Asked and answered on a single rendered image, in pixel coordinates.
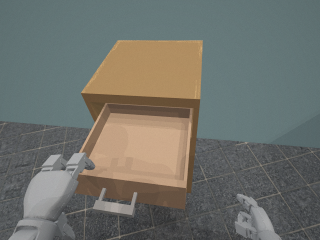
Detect right robot hand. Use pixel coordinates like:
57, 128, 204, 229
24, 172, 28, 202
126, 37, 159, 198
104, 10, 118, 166
235, 194, 275, 240

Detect cabinet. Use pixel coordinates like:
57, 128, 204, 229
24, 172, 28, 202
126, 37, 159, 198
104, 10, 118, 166
81, 40, 203, 193

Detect robot left forearm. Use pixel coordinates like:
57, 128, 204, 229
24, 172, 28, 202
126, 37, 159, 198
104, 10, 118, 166
8, 217, 58, 240

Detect drawer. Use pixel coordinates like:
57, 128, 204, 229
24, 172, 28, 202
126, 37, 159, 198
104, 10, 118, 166
61, 103, 193, 210

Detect handle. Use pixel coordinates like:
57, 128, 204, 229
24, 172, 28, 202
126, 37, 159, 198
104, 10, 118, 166
93, 188, 138, 218

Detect robot right forearm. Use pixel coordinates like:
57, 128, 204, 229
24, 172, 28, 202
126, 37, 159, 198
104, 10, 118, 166
256, 230, 282, 240

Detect left robot hand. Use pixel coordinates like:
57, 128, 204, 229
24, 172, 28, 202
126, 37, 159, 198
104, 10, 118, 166
23, 152, 96, 240

